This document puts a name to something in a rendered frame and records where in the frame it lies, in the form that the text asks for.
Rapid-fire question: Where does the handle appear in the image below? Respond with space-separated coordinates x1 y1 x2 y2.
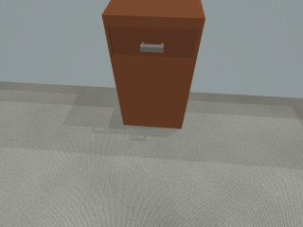
140 42 164 53

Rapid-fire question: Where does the drawer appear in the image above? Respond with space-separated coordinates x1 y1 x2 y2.
109 26 198 59

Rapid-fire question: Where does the cabinet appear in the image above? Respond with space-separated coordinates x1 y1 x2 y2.
101 0 205 129

